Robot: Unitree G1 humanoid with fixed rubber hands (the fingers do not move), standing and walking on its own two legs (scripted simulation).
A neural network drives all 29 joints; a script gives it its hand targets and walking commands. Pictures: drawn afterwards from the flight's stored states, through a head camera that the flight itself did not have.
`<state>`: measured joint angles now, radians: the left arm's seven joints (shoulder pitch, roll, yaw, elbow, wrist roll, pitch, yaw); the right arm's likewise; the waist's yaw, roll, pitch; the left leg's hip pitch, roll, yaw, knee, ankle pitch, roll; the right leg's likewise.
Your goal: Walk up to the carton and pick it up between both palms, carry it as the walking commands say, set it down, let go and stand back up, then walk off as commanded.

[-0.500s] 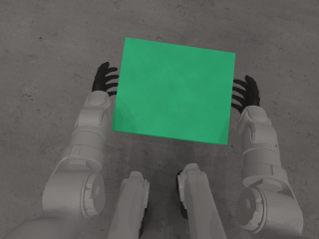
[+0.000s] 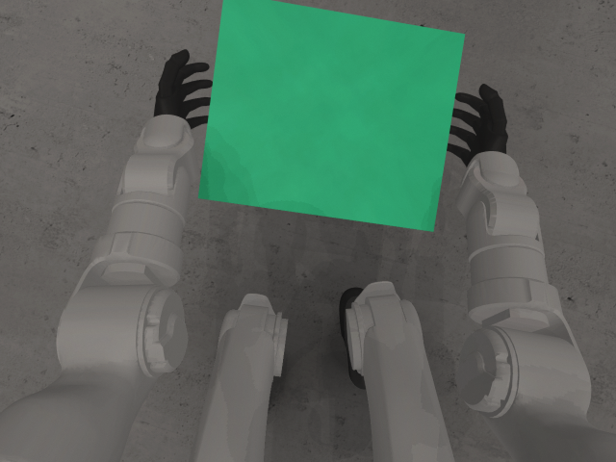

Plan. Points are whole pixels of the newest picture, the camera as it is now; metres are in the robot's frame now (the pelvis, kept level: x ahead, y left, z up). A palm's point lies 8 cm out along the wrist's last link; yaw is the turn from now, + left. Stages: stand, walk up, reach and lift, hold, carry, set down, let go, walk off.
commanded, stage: set down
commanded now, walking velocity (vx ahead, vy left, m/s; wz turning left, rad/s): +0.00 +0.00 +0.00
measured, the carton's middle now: (325, 129) +0.53 -0.05 -0.19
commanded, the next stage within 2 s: none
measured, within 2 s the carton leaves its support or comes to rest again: rests again in 1.70 s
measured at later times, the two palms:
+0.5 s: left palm (196, 125) +0.54 +0.14 -0.19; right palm (455, 157) +0.48 -0.23 -0.20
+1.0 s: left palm (205, 139) +0.55 +0.14 -0.27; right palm (438, 160) +0.49 -0.23 -0.27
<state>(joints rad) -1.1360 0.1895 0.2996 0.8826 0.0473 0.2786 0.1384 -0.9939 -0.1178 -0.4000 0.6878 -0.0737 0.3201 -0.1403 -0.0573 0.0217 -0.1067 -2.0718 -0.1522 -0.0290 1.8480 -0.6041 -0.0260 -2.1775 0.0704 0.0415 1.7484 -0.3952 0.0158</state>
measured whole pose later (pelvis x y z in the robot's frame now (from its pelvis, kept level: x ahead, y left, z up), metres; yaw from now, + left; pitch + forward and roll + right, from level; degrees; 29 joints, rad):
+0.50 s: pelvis +0.00 +0.01 -0.06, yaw +0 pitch +47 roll +0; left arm -1.31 0.26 0.22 0.96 0.00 0.26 0.17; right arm -1.14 -0.19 -0.40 0.75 -0.03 0.29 -0.13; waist -0.07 0.03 0.05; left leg -2.23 -0.16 -0.01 2.04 -0.63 -0.02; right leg -2.32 0.07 0.04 1.92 -0.42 0.04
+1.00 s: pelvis +0.00 +0.00 -0.09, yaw +0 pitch +41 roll -1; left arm -1.46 0.35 0.08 1.13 -0.08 0.21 0.12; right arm -1.28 -0.28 -0.35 0.95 0.03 0.22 -0.09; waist -0.08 0.01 0.27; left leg -2.23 -0.16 -0.01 2.19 -0.67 -0.01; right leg -2.32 0.02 -0.01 2.07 -0.47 0.01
